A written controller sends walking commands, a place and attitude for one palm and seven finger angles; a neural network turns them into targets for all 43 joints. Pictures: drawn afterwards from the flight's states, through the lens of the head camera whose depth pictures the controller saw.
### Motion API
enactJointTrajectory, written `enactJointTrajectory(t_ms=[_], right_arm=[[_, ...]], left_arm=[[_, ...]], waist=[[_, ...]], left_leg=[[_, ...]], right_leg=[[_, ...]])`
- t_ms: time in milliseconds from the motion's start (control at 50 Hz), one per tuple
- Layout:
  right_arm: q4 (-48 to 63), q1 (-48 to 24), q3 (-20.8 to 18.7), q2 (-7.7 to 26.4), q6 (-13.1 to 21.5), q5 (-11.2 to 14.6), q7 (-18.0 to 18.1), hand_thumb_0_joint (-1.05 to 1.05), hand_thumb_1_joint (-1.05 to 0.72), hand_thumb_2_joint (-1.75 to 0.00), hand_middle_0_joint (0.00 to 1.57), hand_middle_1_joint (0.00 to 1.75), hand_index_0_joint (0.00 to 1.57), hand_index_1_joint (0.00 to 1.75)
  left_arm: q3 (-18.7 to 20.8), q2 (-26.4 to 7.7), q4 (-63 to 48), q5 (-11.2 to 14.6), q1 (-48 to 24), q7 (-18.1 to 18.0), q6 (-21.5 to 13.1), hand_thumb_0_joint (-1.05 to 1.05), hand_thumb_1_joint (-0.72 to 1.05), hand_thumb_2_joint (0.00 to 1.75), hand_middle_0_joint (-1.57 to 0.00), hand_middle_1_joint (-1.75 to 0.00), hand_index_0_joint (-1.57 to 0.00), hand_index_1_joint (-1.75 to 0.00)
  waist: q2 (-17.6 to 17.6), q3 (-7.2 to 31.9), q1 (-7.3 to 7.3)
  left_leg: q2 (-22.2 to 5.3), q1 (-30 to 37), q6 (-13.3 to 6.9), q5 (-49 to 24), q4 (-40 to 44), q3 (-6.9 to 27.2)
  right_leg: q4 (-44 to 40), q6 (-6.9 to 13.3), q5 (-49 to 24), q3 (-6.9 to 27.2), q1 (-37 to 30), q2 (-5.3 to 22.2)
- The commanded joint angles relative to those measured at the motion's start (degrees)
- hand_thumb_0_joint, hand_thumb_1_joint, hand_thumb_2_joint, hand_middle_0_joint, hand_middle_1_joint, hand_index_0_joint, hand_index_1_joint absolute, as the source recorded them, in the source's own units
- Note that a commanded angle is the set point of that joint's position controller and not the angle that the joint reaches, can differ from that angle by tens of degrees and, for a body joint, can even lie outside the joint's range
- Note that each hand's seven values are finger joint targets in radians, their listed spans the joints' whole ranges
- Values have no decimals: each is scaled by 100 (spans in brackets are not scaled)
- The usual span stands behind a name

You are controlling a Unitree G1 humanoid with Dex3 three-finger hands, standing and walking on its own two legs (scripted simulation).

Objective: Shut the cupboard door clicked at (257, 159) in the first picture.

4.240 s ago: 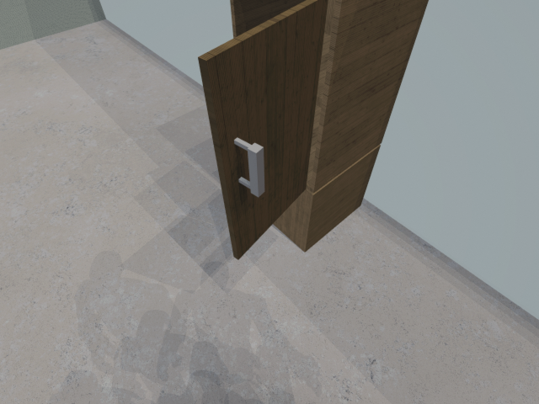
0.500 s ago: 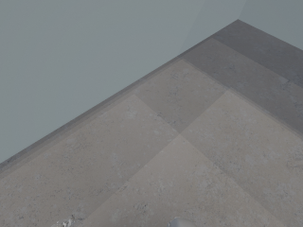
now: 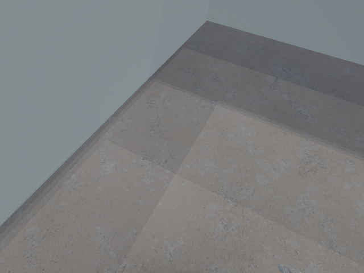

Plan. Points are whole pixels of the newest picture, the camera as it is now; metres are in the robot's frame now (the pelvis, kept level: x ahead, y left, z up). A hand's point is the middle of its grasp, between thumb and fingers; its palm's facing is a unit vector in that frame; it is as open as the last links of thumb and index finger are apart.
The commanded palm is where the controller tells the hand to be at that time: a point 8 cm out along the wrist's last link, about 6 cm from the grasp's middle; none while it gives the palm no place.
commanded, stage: walk around to get in front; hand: left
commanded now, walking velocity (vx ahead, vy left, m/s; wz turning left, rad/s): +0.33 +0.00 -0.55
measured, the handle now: out of the picture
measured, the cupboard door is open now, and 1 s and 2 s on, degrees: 100 100 100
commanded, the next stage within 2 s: walk to a spot facing it in 0.98 s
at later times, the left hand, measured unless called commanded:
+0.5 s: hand (167, 190) +0.36 +0.06 -0.15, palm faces -0.27 -0.94 -0.22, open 7.4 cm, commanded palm none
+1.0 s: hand (181, 150) +0.51 +0.03 -0.16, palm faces -0.28 -0.95 -0.16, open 7.4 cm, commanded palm none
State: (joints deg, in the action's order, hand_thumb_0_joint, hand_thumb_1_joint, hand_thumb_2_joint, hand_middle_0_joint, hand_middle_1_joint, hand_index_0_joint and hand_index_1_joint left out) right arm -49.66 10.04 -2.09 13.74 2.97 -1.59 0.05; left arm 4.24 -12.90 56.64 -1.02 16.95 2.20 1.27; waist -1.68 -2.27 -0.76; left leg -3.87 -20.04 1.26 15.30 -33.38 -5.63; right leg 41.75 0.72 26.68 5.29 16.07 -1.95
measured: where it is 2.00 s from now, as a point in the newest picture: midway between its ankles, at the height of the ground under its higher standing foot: (233, 198)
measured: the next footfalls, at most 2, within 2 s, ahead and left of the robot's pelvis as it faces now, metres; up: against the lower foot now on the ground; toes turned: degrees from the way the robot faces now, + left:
right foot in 0.34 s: +0.23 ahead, -0.17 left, +0.00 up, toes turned -18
left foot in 0.78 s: +0.49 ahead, -0.02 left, +0.00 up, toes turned -10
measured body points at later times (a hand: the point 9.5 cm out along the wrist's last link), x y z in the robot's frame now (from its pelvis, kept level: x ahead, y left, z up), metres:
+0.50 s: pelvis +0.19 -0.08 +0.01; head +0.24 -0.11 +0.45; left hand +0.37 +0.11 -0.13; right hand +0.10 -0.32 -0.15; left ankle +0.18 +0.08 -0.65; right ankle +0.19 -0.16 -0.73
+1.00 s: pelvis +0.43 -0.13 +0.02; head +0.46 -0.14 +0.46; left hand +0.52 +0.08 -0.14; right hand +0.39 -0.37 -0.13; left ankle +0.45 -0.02 -0.73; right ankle +0.40 -0.26 -0.67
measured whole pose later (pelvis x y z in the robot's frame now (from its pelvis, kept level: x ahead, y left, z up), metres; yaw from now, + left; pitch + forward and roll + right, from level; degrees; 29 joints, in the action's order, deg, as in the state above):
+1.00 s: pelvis +0.43 -0.13 +0.02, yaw -21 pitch +1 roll +0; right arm -58.6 14.0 -2.3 10.1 4.3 -1.6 0.7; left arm 3.6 -10.1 60.4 -1.5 14.7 2.2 -0.9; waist -1.1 -2.3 -1.5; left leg -3.8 -10.2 0.1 13.8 -23.4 -10.0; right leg 54.2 0.4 16.8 -3.0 28.9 5.1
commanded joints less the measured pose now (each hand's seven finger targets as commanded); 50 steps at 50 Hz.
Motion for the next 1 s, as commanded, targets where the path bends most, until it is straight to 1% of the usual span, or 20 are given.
enactJointTrajectory(t_ms=[0,40,80,200,240,280,300,320,340,400,460,640,680,720,740,760,780,840,880,980], right_arm=[[-76,1484,-242,1126,81,-102,144,0,-90,-90,20,30,20,30],[-58,1072,-119,717,154,-59,169,0,-90,-90,20,30,20,30],[-250,1385,-98,666,193,-47,181,0,-90,-90,20,30,20,30],[-529,1675,-117,651,102,-82,122,0,-90,-90,20,30,20,30],[-559,1597,-131,671,65,-92,103,0,-90,-90,20,30,20,30],[-550,1325,-138,801,35,-43,101,0,-90,-90,20,30,20,30],[-468,1141,-107,691,54,38,49,0,-90,-90,20,30,20,30],[-199,1032,-26,274,67,163,32,0,-90,-90,20,30,20,30],[-22,521,-82,397,45,151,51,0,-90,-90,20,30,20,30],[-326,544,-145,346,-28,24,62,0,-90,-90,20,30,20,30],[-621,1120,-108,33,-163,-18,-6,0,-90,-90,20,30,20,30],[-152,-367,-136,-22,-7,18,-144,0,-90,-90,20,30,20,30],[-200,-360,-132,40,25,8,-136,0,-90,-90,20,30,20,30],[-523,484,-186,302,88,-30,-45,0,-90,-90,20,30,20,30],[-767,1334,-307,749,119,-87,8,0,-90,-90,20,30,20,30],[-907,2058,-409,1302,108,-149,51,0,-90,-90,20,30,20,30],[-898,1972,-361,1182,34,-92,69,0,-90,-90,20,30,20,30],[-664,998,-199,480,118,-49,96,0,-90,-90,20,30,20,30],[-721,888,-166,426,188,-39,105,0,-90,-90,20,30,20,30],[-873,1017,-207,481,113,-36,46,0,-90,-90,20,30,20,30]], left_arm=[[175,-459,-900,-104,-1259,102,-305,0,90,90,-20,-30,-20,-30],[130,-272,-749,-108,-1052,201,-239,0,90,90,-20,-30,-20,-30],[36,-116,-744,-74,-1136,225,-179,0,90,90,-20,-30,-20,-30],[-45,-29,-889,-70,-1883,224,-132,0,90,90,-20,-30,-20,-30],[-17,-158,-876,-76,-1797,205,-154,0,90,90,-20,-30,-20,-30],[75,-371,-537,-77,-744,154,-209,0,90,90,-20,-30,-20,-30],[198,-799,-217,-98,290,84,-286,0,90,90,-20,-30,-20,-30],[421,-1551,-20,-88,1236,-38,-336,0,90,90,-20,-30,-20,-30],[408,-1693,-14,79,1121,-127,-286,0,90,90,-20,-30,-20,-30],[136,-821,-384,46,-282,-230,-364,0,90,90,-20,-30,-20,-30],[97,-646,-333,-25,-581,-219,-482,0,90,90,-20,-30,-20,-30],[65,-610,261,-2,256,-202,-616,0,90,90,-20,-30,-20,-30],[61,-674,325,20,280,-210,-604,0,90,90,-20,-30,-20,-30],[35,-592,313,48,157,-214,-604,0,90,90,-20,-30,-20,-30],[14,-404,216,53,176,-193,-598,0,90,90,-20,-30,-20,-30],[-61,-180,64,96,303,-139,-613,0,90,90,-20,-30,-20,-30],[-43,-302,-51,27,-68,-165,-615,0,90,90,-20,-30,-20,-30],[0,-178,-16,-43,-403,-59,-495,0,90,90,-20,-30,-20,-30],[-14,18,21,-66,-252,0,-373,0,90,90,-20,-30,-20,-30],[-52,161,-67,-59,-596,37,-298,0,90,90,-20,-30,-20,-30]], waist=[[1042,-236,554],[1262,-205,258],[1212,157,293],[1123,-144,455],[1088,-71,321],[764,373,-281],[90,882,-773],[-1557,1594,-1098],[-969,1162,-1007],[-630,352,-167],[-511,431,268],[-322,46,-94],[-362,-11,5],[-108,265,466],[681,760,779],[1839,1183,921],[1274,972,891],[856,-136,387],[860,44,174],[895,-140,179]], left_leg=[[-2370,1495,-869,1503,2381,2826],[-1789,1570,-533,-384,2116,1265],[-1548,2068,-498,-2124,1783,327],[-1555,1579,-498,-1845,1862,-404],[-1629,1544,-471,-2072,1553,-532],[-1403,1061,-290,-2963,191,-826],[-1081,-79,-70,-2637,-1218,-1045],[-112,-1877,235,1512,-3456,-1034],[-194,-2363,145,2077,-4319,57],[-783,-1711,199,699,-3803,543],[-605,-947,255,322,-2614,232],[-210,-996,156,-279,-395,88],[-42,-515,86,-415,62,-89],[90,1171,-135,-692,629,-151],[-797,2558,-549,-716,756,1080],[-2359,3405,-1302,-701,1375,2879],[-2581,2825,-1477,-75,1748,3285],[-1996,1154,-975,573,2272,2042],[-1672,1134,-831,-392,2257,1074],[-1342,757,-743,-408,2295,56]], right_leg=[[3081,41,-229,-228,2917,582],[2860,-85,-858,-477,2738,763],[2321,-126,-1007,-714,2604,701],[260,-8,-1330,-1303,1555,515],[-222,100,-1179,-1389,928,394],[-742,304,-1357,-1542,-828,87],[-965,574,-1141,-984,-2597,454],[-1776,1286,-1045,1946,-3929,2376],[-2581,1595,-1395,2802,-3179,2871],[-2753,1214,-1585,1112,-1034,2136],[-2813,1065,-2164,148,-440,1592],[-2690,1027,-3025,390,-1440,1567],[-2431,883,-3397,226,-1426,1471],[-1184,618,-4242,-160,-710,1132],[213,352,-3327,-401,453,663],[2213,152,1,-980,1623,19],[3081,206,507,-482,1995,186],[3215,82,-653,-294,2218,807],[2323,1,-840,-477,1900,867],[129,-71,-1374,-1111,913,741]])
